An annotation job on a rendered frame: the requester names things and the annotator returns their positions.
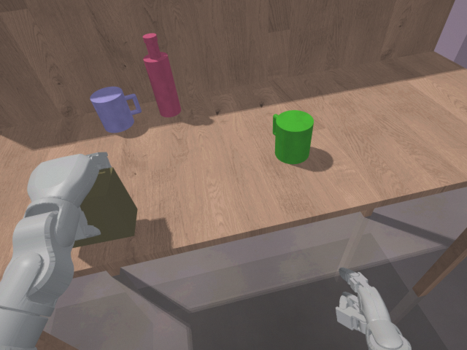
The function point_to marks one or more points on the robot left hand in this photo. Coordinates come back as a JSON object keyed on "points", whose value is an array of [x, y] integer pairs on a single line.
{"points": [[69, 178]]}

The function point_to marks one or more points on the table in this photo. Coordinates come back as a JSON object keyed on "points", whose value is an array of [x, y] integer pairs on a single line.
{"points": [[390, 116]]}

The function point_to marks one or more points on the sponge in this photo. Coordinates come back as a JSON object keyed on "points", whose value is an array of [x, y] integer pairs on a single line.
{"points": [[108, 207]]}

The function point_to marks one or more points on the robot right forearm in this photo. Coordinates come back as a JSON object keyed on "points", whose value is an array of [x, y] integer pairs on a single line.
{"points": [[384, 335]]}

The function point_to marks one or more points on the robot left forearm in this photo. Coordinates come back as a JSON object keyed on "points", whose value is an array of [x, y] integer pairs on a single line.
{"points": [[40, 271]]}

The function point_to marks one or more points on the robot right hand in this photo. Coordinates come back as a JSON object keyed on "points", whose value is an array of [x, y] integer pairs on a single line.
{"points": [[356, 312]]}

